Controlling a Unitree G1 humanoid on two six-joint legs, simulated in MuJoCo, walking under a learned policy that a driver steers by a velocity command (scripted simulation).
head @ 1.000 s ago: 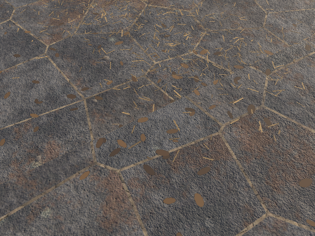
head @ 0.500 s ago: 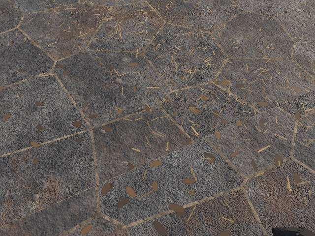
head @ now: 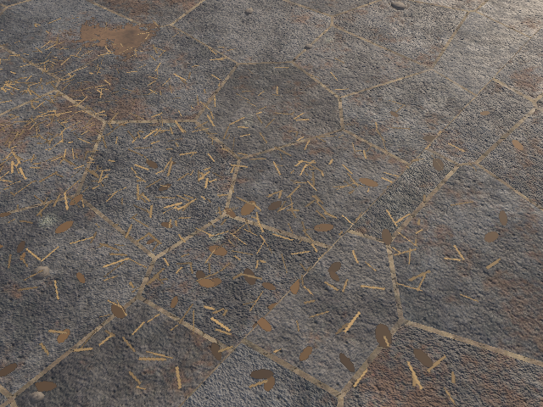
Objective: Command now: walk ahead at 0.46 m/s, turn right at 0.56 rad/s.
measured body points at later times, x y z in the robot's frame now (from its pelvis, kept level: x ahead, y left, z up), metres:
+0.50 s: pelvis +0.20 -0.02 +0.01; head +0.22 -0.02 +0.46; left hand +0.38 +0.25 -0.10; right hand +0.31 -0.32 -0.08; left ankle +0.32 +0.07 -0.72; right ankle +0.16 -0.11 -0.71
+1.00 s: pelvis +0.23 -0.07 +0.04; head +0.25 -0.08 +0.48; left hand +0.37 +0.20 -0.06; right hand +0.32 -0.36 -0.08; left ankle +0.26 +0.08 -0.64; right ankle +0.17 -0.14 -0.72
